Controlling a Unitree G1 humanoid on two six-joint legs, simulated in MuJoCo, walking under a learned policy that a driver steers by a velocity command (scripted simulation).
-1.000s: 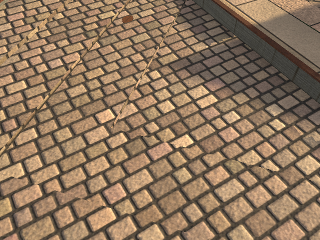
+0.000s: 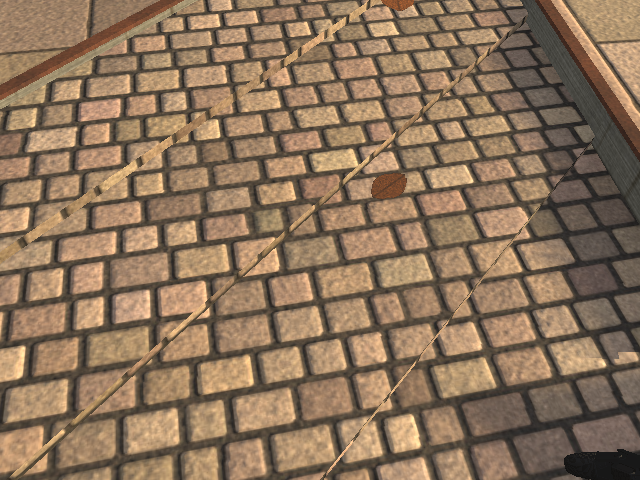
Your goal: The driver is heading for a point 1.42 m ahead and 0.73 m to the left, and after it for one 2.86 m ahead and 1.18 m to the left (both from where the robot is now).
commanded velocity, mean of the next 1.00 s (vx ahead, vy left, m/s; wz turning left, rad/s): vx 0.45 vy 0.00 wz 0.87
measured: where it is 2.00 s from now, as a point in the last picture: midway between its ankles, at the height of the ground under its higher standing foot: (239, 363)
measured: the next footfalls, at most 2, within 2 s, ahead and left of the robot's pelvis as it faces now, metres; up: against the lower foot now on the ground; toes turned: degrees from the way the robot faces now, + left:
left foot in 0.06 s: +0.31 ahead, +0.05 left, -0.02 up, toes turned +10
right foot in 0.40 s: +0.64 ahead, -0.10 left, +0.00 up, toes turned +24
